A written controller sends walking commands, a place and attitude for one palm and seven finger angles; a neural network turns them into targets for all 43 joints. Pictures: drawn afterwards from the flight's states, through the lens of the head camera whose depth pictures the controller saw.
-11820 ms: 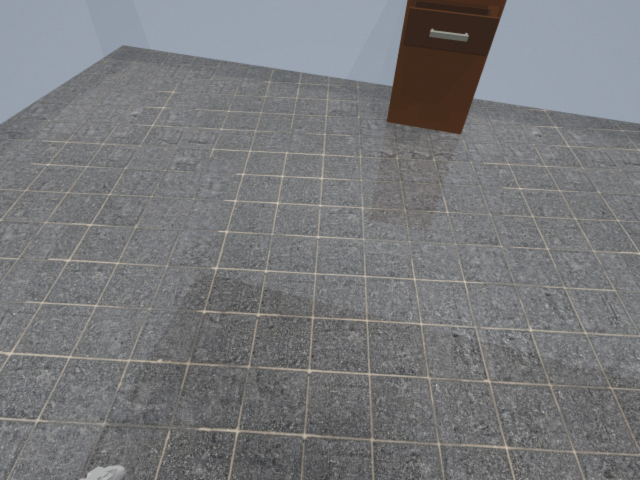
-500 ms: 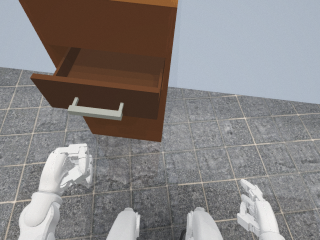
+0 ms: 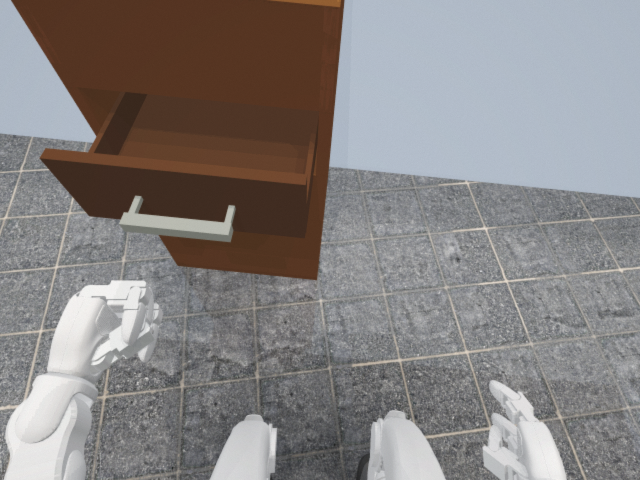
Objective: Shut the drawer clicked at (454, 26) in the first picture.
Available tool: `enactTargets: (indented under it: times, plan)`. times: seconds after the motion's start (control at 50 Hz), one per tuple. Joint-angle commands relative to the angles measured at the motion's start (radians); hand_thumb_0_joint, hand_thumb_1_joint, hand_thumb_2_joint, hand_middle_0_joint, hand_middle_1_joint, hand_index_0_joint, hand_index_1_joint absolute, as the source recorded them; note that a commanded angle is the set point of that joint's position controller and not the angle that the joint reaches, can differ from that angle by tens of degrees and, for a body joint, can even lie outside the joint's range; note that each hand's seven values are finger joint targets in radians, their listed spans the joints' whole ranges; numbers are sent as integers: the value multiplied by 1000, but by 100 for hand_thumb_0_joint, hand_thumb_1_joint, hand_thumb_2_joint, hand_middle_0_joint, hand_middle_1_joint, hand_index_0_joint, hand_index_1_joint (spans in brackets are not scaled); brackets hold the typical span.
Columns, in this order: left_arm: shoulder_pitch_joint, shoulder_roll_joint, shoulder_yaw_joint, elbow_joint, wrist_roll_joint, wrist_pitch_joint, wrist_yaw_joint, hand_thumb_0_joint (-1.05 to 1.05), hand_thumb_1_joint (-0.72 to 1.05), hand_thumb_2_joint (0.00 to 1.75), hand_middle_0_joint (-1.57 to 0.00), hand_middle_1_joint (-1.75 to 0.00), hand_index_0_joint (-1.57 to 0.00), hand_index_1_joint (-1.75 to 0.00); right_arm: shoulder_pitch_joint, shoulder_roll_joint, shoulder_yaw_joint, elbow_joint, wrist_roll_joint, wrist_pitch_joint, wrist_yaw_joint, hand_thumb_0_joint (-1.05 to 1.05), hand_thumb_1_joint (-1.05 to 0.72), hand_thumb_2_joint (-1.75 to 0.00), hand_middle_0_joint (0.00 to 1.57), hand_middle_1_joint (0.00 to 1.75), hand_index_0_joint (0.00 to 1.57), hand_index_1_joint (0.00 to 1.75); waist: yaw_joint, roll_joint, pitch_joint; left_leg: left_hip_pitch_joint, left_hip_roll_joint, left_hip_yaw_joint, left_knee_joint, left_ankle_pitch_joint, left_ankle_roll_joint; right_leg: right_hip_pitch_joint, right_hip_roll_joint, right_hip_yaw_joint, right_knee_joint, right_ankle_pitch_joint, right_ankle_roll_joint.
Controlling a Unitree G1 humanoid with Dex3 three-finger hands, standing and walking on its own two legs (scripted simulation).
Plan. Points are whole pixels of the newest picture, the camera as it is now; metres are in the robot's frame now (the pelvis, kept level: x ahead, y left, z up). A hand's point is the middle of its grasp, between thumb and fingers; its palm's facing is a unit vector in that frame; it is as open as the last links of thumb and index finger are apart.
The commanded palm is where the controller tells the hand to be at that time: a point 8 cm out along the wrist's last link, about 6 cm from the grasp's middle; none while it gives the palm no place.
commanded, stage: raise the hand and make a fist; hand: left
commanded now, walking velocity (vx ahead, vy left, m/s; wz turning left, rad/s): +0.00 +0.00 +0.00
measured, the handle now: (181, 216) +0.49 +0.24 -0.07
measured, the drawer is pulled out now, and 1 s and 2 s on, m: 0.15 0.15 0.15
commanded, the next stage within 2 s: bring the fist close to the handle in 0.12 s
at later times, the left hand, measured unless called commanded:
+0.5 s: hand (164, 317) +0.30 +0.20 +0.00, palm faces -0.11 -0.99 -0.04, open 3.3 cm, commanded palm +0.29 +0.25 +0.01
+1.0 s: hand (180, 303) +0.34 +0.20 -0.04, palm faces -0.11 -0.99 -0.04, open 3.3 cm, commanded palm +0.33 +0.25 -0.04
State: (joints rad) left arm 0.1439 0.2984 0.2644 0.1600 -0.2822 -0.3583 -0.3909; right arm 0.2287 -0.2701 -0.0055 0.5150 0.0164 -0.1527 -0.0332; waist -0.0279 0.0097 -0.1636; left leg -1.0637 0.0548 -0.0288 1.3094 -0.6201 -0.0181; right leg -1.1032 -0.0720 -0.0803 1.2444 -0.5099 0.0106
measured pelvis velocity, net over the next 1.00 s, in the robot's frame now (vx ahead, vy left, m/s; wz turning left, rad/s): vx -0.03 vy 0.00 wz -0.01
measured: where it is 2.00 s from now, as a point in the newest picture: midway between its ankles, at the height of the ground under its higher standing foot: outside the picture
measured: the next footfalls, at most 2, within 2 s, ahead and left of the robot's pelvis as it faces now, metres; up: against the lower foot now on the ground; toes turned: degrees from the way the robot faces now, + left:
none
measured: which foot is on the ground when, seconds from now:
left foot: down 0.00-1.00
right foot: down 0.00-1.00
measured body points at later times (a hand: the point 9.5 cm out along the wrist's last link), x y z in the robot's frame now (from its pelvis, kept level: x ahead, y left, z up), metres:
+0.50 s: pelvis -0.01 +0.00 -0.02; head +0.10 +0.02 +0.42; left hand +0.30 +0.26 +0.01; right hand +0.17 -0.25 -0.10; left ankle +0.00 +0.13 -0.62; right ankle +0.04 -0.13 -0.62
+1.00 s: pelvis -0.03 +0.00 -0.06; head +0.12 +0.02 +0.37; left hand +0.34 +0.26 -0.04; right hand +0.14 -0.26 -0.16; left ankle +0.00 +0.13 -0.62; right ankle +0.04 -0.13 -0.62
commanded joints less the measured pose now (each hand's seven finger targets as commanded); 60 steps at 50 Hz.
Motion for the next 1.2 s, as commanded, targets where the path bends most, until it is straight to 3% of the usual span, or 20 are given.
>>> enactTargets:
  times: [0.0, 0.12, 0.2, 0.22, 0.26, 0.34, 0.4, 0.44, 0.5, 0.56, 0.6, 0.7, 0.76, 0.88, 0.94, 1.06, 1.08, 1.1, 1.14, 1.18]
  plan:
    - [-36, 153, 91, -183, -35, -73, 0, 0, 90, 90, -140, -160, -140, -160, -13, -129, -60, -139, 11, -47, -3, 0, -90, -90, 20, 30, 20, 30, 14, 39, -322, 156, -61, 16, -193, 371, 32, 300, 64, 28, -150, 233, -33]
    - [-115, 151, 73, -173, -32, -85, -1, 0, 90, 90, -140, -160, -140, -160, -12, -137, -57, -136, 12, -53, -10, 0, -90, -90, 20, 30, 20, 30, -8, 32, -290, 128, -61, 13, -189, 292, 36, 257, 64, 34, -164, 144, -29]
    - [-122, 169, 88, -168, -33, -86, -10, 0, 90, 90, -140, -160, -140, -160, -11, -139, -54, -138, 12, -57, -14, 0, -90, -90, 20, 30, 20, 30, 3, 45, -316, 140, -61, 12, -194, 296, 35, 267, 63, 34, -159, 144, -33]
    - [-145, 144, 63, -144, -31, -82, -11, 0, 90, 90, -140, -160, -140, -160, -13, -138, -51, -134, 11, -58, -15, 0, -90, -90, 20, 30, 20, 30, -10, 44, -297, 130, -62, 13, -185, 284, 37, 245, 64, 35, -160, 137, -30]
    - [-228, 159, 70, -82, -25, -83, -11, 0, 90, 90, -140, -160, -140, -160, -3, -146, -48, -114, 9, -59, -20, 0, -90, -90, 20, 30, 20, 30, -26, 16, -264, 87, -60, 7, -160, 254, 38, 199, 69, 34, -143, 105, -31]
    - [-294, 147, 62, -54, -13, -95, -16, 0, 90, 90, -140, -160, -140, -160, -10, -145, -50, -110, 6, -66, -20, 0, -90, -90, 20, 30, 20, 30, -13, 47, -318, 91, -62, 10, -147, 252, 35, 185, 62, 38, -121, 108, -34]
    - [-309, 182, 87, -52, -8, -101, -20, 0, 90, 90, -140, -160, -140, -160, -7, -149, -51, -110, 3, -62, -16, 0, -90, -90, 20, 30, 20, 30, -1, 54, -383, 93, -60, 10, -129, 302, 35, 201, 62, 41, -91, 161, -36]
    - [-329, 165, 69, -43, -1, -98, -13, 0, 90, 90, -140, -160, -140, -160, -7, -148, -52, -106, 1, -60, -11, 0, -90, -90, 20, 30, 20, 30, -10, 49, -378, 90, -58, 7, -121, 314, 35, 174, 61, 33, -78, 174, -34]
    - [-306, 164, 80, -18, 2, -97, -5, 0, 90, 90, -140, -160, -140, -160, -10, -147, -53, -112, 0, -47, -3, 0, -90, -90, 20, 30, 20, 30, 3, 53, -394, 71, -60, 8, -109, 323, 32, 168, 62, 34, -55, 183, -36]
    - [-363, 178, 85, 7, 6, -102, 10, 0, 90, 90, -140, -160, -140, -160, -8, -152, -51, -108, -2, -36, -1, 0, -90, -90, 20, 30, 20, 30, -9, 36, -379, 34, -58, 1, -91, 298, 34, 136, 69, 32, -35, 155, -38]
    - [-367, 181, 93, 4, 11, -110, 11, 0, 90, 90, -140, -160, -140, -160, -8, -151, -54, -105, -3, -30, 1, 0, -90, -90, 20, 30, 20, 30, -1, 51, -409, 34, -58, 7, -85, 300, 32, 142, 64, 39, -31, 164, -37]
    - [-413, 177, 89, 29, 8, -126, 3, 0, 90, 90, -140, -160, -140, -160, -6, -155, -56, -90, -6, -21, 4, 0, -90, -90, 20, 30, 20, 30, -14, 43, -440, 7, -57, 5, -47, 314, 34, 116, 64, 42, 0, 185, -36]
    - [-468, 195, 96, 68, 6, -129, -7, 0, 90, 90, -140, -160, -140, -160, -5, -161, -53, -80, -4, -16, 1, 0, -90, -90, 20, 30, 20, 30, -23, 43, -422, -31, -57, 3, -26, 290, 36, 82, 67, 40, 16, 161, -39]
    - [-534, 204, 97, 86, 16, -132, -13, 0, 90, 90, -140, -160, -140, -160, -2, -168, -58, -65, -7, -13, 3, 0, -90, -90, 20, 30, 20, 30, -23, 76, -493, -12, -54, -5, 0, 317, 31, 32, 62, 35, 49, 174, -40]
    - [-589, 200, 91, 133, 27, -129, -5, 0, 90, 90, -140, -160, -140, -160, -7, -169, -56, -57, -5, -7, 2, 0, -90, -90, 20, 30, 20, 30, -37, 55, -457, -70, -56, -2, 14, 253, 35, 4, 61, 40, 51, 122, -36]
    - [-703, 239, 111, 194, 45, -139, 16, 0, 90, 90, -140, -160, -140, -160, 1, -174, -51, -47, -10, -1, -1, 0, -90, -90, 20, 30, 20, 30, -49, 53, -486, -114, -59, -6, 51, 222, 37, -38, 62, 42, 84, 94, -37]
    - [-704, 259, 127, 202, 54, -142, 16, 0, 90, 90, -140, -160, -140, -160, 2, -176, -51, -47, -11, 2, 0, 0, -90, -90, 20, 30, 20, 30, -39, 67, -515, -111, -57, -6, 52, 225, 34, -36, 61, 42, 93, 93, -39]
    - [-716, 241, 112, 214, 53, -141, 15, 0, 90, 90, -140, -160, -140, -160, 0, -172, -50, -46, -11, 5, 2, 0, -90, -90, 20, 30, 20, 30, -46, 76, -512, -120, -60, 0, 59, 226, 35, -37, 59, 47, 91, 99, -37]
    - [-746, 267, 132, 255, 59, -142, 18, 0, 90, 90, -140, -160, -140, -160, 1, -176, -48, -42, -12, 12, 1, 0, -90, -90, 20, 30, 20, 30, -53, 44, -500, -159, -58, -2, 73, 203, 38, -45, 61, 49, 98, 80, -35]
    - [-791, 275, 128, 270, 60, -144, 10, 0, 90, 90, -140, -160, -140, -160, 8, -178, -44, -38, -14, 15, 3, 0, -90, -90, 20, 30, 20, 30, -55, 83, -519, -160, -59, -3, 86, 207, 37, -65, 62, 48, 116, 85, -38]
